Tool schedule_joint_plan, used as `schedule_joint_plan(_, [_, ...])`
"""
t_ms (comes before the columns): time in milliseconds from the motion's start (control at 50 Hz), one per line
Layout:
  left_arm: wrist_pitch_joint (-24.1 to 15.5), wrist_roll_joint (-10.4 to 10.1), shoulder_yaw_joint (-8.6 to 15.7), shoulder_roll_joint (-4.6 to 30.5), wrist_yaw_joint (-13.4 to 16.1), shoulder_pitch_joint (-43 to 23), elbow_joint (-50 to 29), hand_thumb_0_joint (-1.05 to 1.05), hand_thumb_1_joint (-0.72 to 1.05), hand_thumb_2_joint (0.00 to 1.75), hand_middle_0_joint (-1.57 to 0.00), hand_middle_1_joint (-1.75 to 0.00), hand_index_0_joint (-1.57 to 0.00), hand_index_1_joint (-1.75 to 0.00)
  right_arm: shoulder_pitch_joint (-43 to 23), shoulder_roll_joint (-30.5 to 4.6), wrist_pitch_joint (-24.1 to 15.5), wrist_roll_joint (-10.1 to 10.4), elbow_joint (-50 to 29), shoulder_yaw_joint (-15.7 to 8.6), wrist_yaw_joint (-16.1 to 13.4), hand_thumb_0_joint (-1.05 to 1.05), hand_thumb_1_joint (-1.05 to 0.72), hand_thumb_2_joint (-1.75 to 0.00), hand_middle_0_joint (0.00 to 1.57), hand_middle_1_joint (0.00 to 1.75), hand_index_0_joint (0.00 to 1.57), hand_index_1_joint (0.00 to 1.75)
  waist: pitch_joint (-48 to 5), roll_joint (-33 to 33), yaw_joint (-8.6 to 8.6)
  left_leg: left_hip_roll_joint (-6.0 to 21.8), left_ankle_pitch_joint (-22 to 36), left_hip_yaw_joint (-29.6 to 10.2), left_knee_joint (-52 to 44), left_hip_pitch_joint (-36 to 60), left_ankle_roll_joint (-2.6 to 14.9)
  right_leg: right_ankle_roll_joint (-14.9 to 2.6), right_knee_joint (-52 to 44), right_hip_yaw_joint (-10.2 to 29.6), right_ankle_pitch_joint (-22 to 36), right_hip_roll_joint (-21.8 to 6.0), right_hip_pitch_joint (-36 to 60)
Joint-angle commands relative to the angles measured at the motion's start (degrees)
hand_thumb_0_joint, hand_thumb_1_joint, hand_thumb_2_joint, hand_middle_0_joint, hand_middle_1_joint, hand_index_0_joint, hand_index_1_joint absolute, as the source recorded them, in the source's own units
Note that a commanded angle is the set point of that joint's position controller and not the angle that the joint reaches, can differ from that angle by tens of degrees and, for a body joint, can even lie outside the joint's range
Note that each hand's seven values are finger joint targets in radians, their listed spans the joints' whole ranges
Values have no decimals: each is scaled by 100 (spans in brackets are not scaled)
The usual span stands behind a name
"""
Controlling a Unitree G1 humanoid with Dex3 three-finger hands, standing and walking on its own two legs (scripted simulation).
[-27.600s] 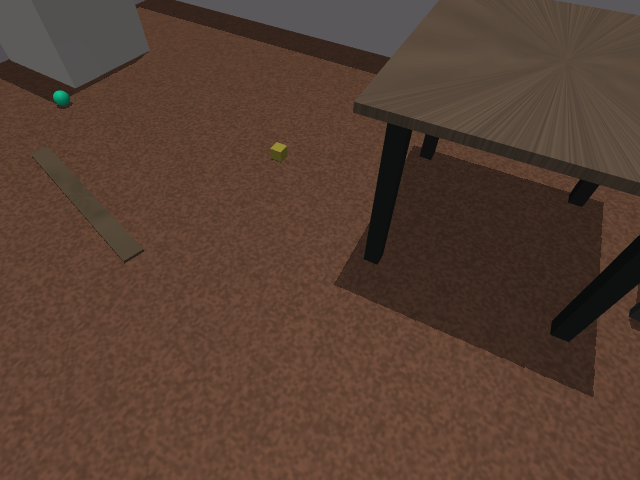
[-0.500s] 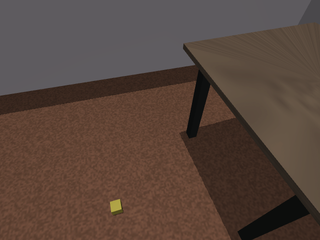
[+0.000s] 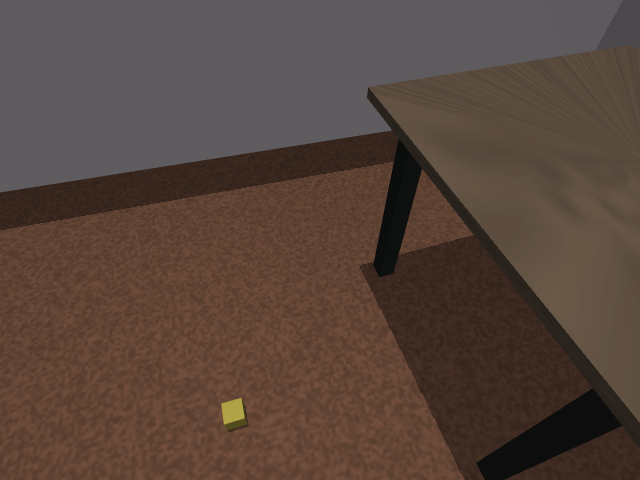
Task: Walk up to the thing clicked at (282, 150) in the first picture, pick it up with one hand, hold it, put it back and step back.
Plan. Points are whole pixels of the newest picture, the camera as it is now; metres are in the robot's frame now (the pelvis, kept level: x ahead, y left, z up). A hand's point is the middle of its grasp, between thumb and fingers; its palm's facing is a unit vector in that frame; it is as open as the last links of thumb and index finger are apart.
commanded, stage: rise first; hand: left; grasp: from above
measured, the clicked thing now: (234, 413) +0.41 +0.25 -0.75
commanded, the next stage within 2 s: none
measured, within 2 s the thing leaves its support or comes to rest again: neither
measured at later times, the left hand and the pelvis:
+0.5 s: hand out of the picture +0.14 +0.26 -0.18, palm faces -0.09 -0.91 -0.40, open 11.1 cm; pelvis -0.01 +0.01 -0.03, yaw +0 degrees
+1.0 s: hand out of the picture +0.11 +0.27 -0.26, palm faces -0.21 -0.82 -0.53, open 12.1 cm; pelvis -0.01 +0.01 -0.12, yaw +1 degrees
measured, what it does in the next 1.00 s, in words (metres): lowers itself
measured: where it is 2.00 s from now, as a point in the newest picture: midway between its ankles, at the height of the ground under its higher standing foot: outside the picture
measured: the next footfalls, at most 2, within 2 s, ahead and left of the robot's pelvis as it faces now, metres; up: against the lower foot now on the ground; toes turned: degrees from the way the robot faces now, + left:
none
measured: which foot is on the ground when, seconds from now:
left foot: down 0.00-1.00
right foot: down 0.00-1.00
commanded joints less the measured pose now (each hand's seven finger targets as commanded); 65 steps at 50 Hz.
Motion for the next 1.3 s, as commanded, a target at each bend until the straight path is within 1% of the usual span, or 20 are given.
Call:
schedule_joint_plan(0, [-119,3,208,1242,103,-189,-331,0,90,90,-20,-30,-20,-30,-171,-1228,-111,-11,-324,-208,-81,0,-90,-90,20,30,20,30,-316,-36,-28,602,386,-508,-296,-4,221,-211,-364,513,433,-593,-71])
schedule_joint_plan(80, [-124,-1,206,1261,105,-169,-326,0,83,91,-23,-38,-21,-38,-220,-1204,-119,5,-330,-211,-74,0,-91,-91,20,30,20,30,-371,-66,-21,611,535,-541,-287,31,225,-214,-322,498,571,-594,-20])
schedule_joint_plan(100, [-655,-273,220,176,186,-2179,-2336,0,75,88,-31,-42,-29,-46,-163,-260,-421,390,-1983,44,-194,0,-99,-93,20,30,20,30,82,131,-683,-281,-346,190,161,-738,227,-145,-29,72,-29,123,-1143])
schedule_joint_plan(120, [-612,-254,367,621,216,-2717,-2012,0,67,85,-35,-46,-31,-49,107,-418,-438,414,-1682,44,-263,0,-98,-92,20,30,20,30,-156,-63,-469,-284,-481,163,207,-696,257,-132,-35,5,-291,106,-816])
schedule_joint_plan(140, [-353,-137,696,1064,261,-1712,-927,0,59,87,-34,-48,-29,-52,280,-601,-383,404,-1594,-21,-298,0,-99,-92,20,30,20,30,-15,-242,-399,-319,-619,157,277,-894,270,-162,-13,-58,-542,153,-879])
schedule_joint_plan(160, [-258,-64,737,1023,188,-1279,-616,0,51,82,-35,-54,-32,-56,334,-601,-332,394,-1733,-115,-290,0,-97,-92,20,30,20,30,-34,-199,-224,-281,-464,156,402,-1034,243,-193,148,-98,-508,175,-953])
schedule_joint_plan(200, [-313,187,982,1544,113,-1886,-865,0,35,79,-35,-65,-34,-66,465,-622,-385,332,-1923,-284,-374,0,-96,-91,20,30,20,30,-825,-275,-179,-277,-113,94,756,-1059,252,-159,486,-54,-96,151,-904])
schedule_joint_plan(240, [-176,545,981,1205,-39,-1094,-206,0,19,71,-36,-74,-38,-72,651,-551,-422,208,-2056,-380,-335,0,-97,-91,20,30,20,30,-1104,-323,-162,-308,134,28,1202,-1424,235,-166,997,-52,235,144,-1073])
schedule_joint_plan(260, [-145,766,1101,1241,-94,-850,-186,0,11,71,-37,-75,-38,-73,717,-538,-427,156,-2168,-461,-290,0,-96,-91,20,30,20,30,-1426,-184,38,-341,334,21,1391,-1555,209,-203,1218,-63,350,133,-1047])
schedule_joint_plan(320, [-7,885,1193,1144,-12,-620,-1023,0,-13,68,-39,-79,-40,-77,715,-443,-422,157,-2575,-522,-250,0,-94,-90,20,30,20,30,-1941,399,219,-390,566,39,1582,-1499,114,-233,1493,-45,433,149,-1152])
schedule_joint_plan(360, [256,946,1044,851,100,-495,-1087,0,-25,69,-40,-78,-41,-77,596,-396,-418,193,-2811,-484,-242,0,-94,-91,20,30,20,30,-1576,240,94,-341,433,-25,1610,-1703,84,-229,1529,-115,221,197,-1473])
schedule_joint_plan(500, [553,1184,1021,724,247,-767,-1915,0,-27,68,-46,-70,-45,-71,570,-351,-625,151,-3249,-542,-174,0,-95,-91,20,30,20,30,-1450,-102,-100,-191,-307,-165,2504,-2657,111,-200,2395,-169,-562,242,-2651])
schedule_joint_plan(560, [406,1378,1138,804,303,-678,-2668,0,-29,68,-47,-70,-45,-72,651,-276,-741,111,-3402,-564,-162,0,-97,-92,20,30,20,30,-2087,178,-72,-181,-135,-175,3036,-2835,108,-211,2984,-102,-405,196,-2974])
schedule_joint_plan(680, [605,1740,1206,787,382,176,-3536,0,-29,68,-48,-68,-46,-71,667,-284,-854,91,-3577,-577,-201,0,-97,-92,20,30,20,30,-2434,477,-60,-68,407,-339,3491,-2959,50,-232,3611,-110,-211,193,-3502])
schedule_joint_plan(820, [938,1834,1123,713,386,582,-4034,0,-25,65,-46,-71,-45,-72,475,-220,-958,92,-3792,-567,-211,0,-96,-92,20,30,20,30,-2411,157,-173,-123,-88,-270,4089,-3727,159,-201,3872,-78,-366,162,-3776])
schedule_joint_plan(960, [889,2083,1197,828,442,761,-4507,0,-22,63,-47,-69,-47,-70,237,-159,-1133,79,-3965,-534,-176,0,-96,-91,20,30,20,30,-2578,262,-72,-203,-717,-199,4705,-4532,205,-201,4401,-23,-787,154,-4386])
schedule_joint_plan(980, [855,2146,1161,849,465,617,-4459,0,-21,63,-46,-70,-46,-70,225,-178,-1159,92,-3943,-521,-170,0,-95,-91,20,30,20,30,-2580,298,-156,-187,-759,-234,4783,-4610,191,-210,4542,-37,-855,159,-4586])
schedule_joint_plan(1100, [358,2837,1178,1176,657,-373,-3817,0,-23,66,-45,-71,-44,-71,50,-322,-1330,70,-3758,-587,-140,0,-96,-91,20,30,20,30,-2753,367,-224,-181,-1332,-333,5745,-5700,181,-221,5617,-16,-1368,137,-5960])
schedule_joint_plan(1140, [149,3074,1008,1108,751,-649,-3720,0,-20,65,-45,-70,-44,-70,62,-362,-1367,81,-3670,-615,-112,0,-94,-91,20,30,20,30,-3052,279,-258,-197,-1387,-322,6086,-6008,188,-221,5947,-7,-1387,144,-6274])
schedule_joint_plan(1280, [-302,4026,1064,1643,1349,-1448,-3218,0,-21,68,-44,-70,-44,-71,22,-541,-1317,88,-3354,-706,-33,0,-94,-91,20,30,20,30,-4111,515,-116,-207,-855,-363,7214,-6781,159,-265,7199,-42,-1049,156,-7376])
